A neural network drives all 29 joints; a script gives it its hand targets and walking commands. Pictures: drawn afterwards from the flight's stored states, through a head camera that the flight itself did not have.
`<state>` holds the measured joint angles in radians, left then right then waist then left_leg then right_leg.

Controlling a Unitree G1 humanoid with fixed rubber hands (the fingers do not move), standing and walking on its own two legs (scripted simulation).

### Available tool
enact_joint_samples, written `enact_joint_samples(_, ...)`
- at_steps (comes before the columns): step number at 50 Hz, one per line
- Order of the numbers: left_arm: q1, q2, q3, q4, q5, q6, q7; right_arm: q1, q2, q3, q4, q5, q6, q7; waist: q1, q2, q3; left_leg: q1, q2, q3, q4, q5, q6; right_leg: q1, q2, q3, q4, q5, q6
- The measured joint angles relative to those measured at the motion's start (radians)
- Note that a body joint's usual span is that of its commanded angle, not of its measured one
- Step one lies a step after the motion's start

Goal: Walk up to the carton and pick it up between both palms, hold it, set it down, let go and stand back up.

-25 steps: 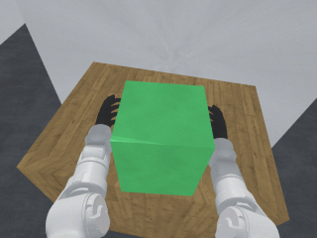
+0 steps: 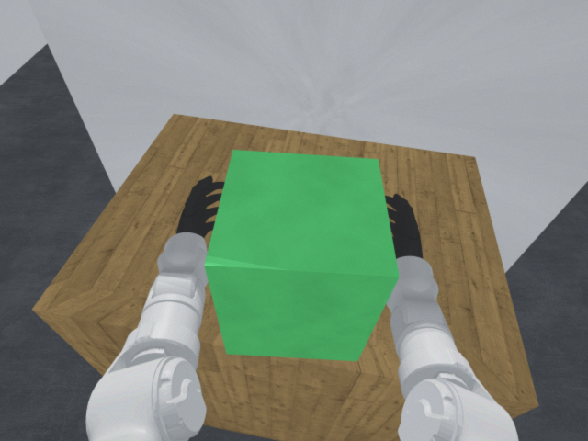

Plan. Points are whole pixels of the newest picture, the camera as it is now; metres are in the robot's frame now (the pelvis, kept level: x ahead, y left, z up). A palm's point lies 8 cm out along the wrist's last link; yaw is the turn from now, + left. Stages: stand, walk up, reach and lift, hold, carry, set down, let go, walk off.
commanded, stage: set down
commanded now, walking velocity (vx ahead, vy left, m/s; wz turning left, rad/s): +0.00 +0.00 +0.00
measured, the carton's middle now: (298, 261) +0.39 +0.01 +0.02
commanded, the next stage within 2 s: none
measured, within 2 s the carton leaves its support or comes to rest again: neither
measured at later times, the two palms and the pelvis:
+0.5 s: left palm (194, 231) +0.41 +0.16 +0.07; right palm (405, 250) +0.38 -0.14 +0.06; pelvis -0.01 +0.00 +0.00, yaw -1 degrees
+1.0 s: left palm (185, 226) +0.43 +0.18 +0.05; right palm (411, 250) +0.40 -0.16 +0.04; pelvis -0.01 +0.00 -0.01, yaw -2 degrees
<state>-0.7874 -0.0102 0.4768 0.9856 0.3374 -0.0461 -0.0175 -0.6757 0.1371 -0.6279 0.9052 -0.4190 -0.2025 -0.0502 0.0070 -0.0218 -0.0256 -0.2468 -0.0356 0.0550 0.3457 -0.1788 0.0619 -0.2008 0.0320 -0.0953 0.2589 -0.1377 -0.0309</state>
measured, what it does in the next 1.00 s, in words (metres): stands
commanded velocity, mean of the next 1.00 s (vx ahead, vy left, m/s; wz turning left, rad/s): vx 0.00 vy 0.00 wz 0.00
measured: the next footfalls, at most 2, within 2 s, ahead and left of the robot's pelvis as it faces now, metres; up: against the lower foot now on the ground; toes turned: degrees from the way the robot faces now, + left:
none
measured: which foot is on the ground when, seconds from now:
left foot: down 0.00-1.00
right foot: down 0.00-1.00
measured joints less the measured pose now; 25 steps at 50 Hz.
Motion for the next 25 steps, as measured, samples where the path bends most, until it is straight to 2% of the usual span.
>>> enact_joint_samples(16,-0.024,0.013,0.029,0.030,0.011,-0.025,-0.010,-0.025,0.003,-0.010,0.012,-0.013,-0.002,-0.006,0.004,0.000,0.014,-0.012,0.006,0.007,0.021,-0.007,-0.002,-0.015,0.004,0.005,0.023,-0.006,-0.002)
enact_joint_samples(25,-0.039,0.014,0.059,0.022,0.041,-0.023,-0.017,-0.048,0.013,-0.043,0.006,-0.029,0.003,0.011,0.003,-0.007,0.034,-0.010,0.005,0.013,0.016,-0.002,-0.001,-0.021,0.002,0.010,0.032,-0.006,-0.002)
